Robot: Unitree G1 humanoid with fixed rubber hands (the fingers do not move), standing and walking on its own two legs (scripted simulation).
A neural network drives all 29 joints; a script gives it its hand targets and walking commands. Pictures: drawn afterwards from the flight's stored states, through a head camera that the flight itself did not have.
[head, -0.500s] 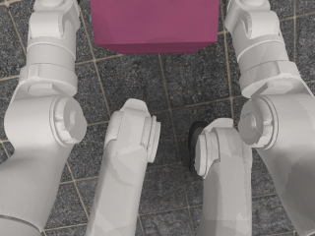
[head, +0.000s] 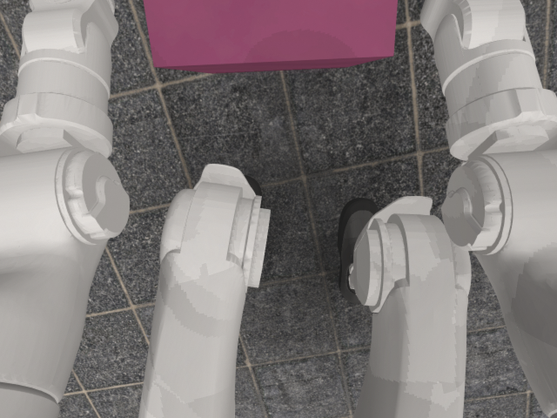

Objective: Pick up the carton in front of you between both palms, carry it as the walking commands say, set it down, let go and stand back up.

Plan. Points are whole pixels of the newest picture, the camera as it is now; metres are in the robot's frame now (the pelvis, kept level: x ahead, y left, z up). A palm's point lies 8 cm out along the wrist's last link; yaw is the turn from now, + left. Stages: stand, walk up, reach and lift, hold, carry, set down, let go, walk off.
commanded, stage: set down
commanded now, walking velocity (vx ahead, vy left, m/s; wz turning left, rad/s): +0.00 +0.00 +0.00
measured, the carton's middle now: out of the picture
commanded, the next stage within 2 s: let go in 1.18 s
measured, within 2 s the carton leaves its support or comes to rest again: neither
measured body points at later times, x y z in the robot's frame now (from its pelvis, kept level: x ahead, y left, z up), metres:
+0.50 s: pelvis +0.00 +0.01 +0.06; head +0.35 +0.07 +0.34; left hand +0.53 +0.32 -0.06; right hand +0.60 -0.05 -0.06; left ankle +0.11 +0.12 -0.34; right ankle +0.11 -0.11 -0.34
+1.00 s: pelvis +0.03 +0.01 +0.19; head +0.35 +0.06 +0.49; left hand +0.53 +0.33 +0.08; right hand +0.60 -0.07 +0.08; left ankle +0.11 +0.12 -0.34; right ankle +0.11 -0.11 -0.34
